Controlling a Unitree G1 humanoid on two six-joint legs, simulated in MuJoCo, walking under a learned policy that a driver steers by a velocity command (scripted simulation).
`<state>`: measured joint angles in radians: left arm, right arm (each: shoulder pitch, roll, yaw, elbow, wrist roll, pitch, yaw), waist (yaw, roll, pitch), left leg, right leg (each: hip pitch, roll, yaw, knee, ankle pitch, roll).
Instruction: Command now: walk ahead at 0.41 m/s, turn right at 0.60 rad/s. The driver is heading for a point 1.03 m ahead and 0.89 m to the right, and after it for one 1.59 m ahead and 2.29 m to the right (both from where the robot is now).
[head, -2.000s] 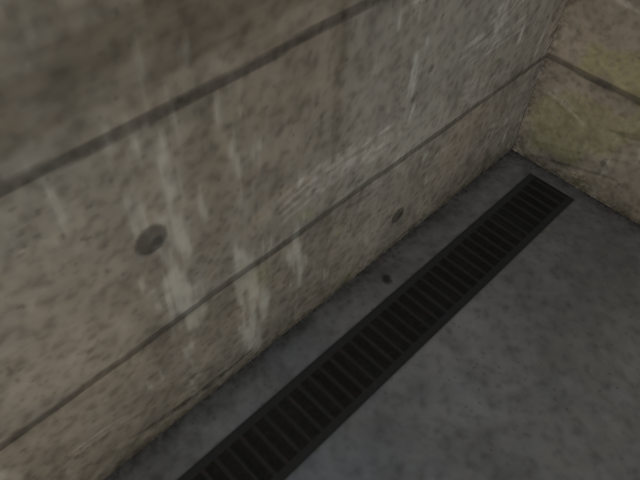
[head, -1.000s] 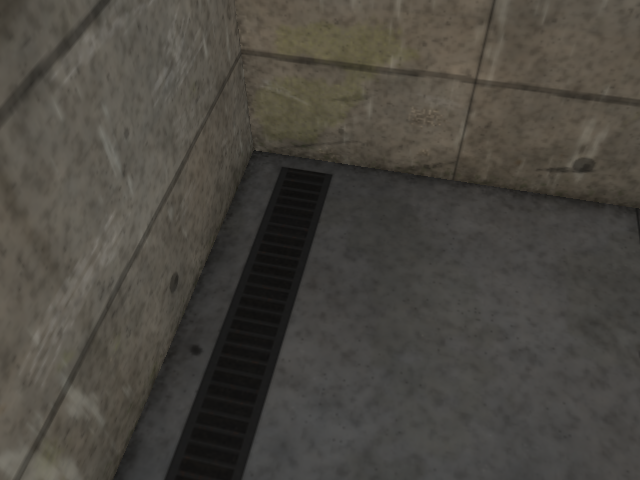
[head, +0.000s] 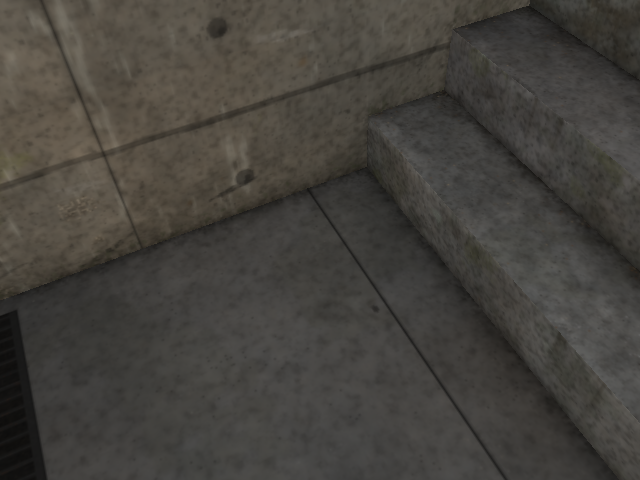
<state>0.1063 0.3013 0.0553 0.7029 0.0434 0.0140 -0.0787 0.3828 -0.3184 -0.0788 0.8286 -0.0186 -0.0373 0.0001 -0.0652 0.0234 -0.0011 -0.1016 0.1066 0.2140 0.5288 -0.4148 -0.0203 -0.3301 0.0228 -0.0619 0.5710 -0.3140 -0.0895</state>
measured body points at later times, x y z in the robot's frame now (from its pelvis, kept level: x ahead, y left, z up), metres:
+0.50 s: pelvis +0.27 -0.06 -0.01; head +0.32 -0.06 +0.43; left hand +0.29 +0.24 -0.14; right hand +0.43 -0.34 -0.09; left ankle +0.43 +0.00 -0.73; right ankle +0.03 -0.07 -0.70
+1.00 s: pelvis +0.51 -0.20 -0.01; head +0.53 -0.23 +0.44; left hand +0.80 -0.09 -0.11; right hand +0.38 -0.43 -0.15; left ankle +0.45 -0.01 -0.67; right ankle +0.54 -0.29 -0.73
